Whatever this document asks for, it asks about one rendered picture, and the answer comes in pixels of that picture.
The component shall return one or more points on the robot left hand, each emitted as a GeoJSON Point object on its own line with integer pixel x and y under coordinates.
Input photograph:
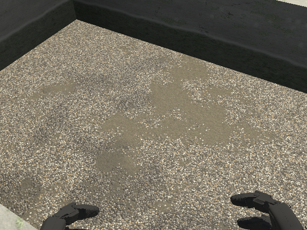
{"type": "Point", "coordinates": [68, 214]}

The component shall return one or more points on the robot right hand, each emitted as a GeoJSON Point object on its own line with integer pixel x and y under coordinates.
{"type": "Point", "coordinates": [281, 216]}

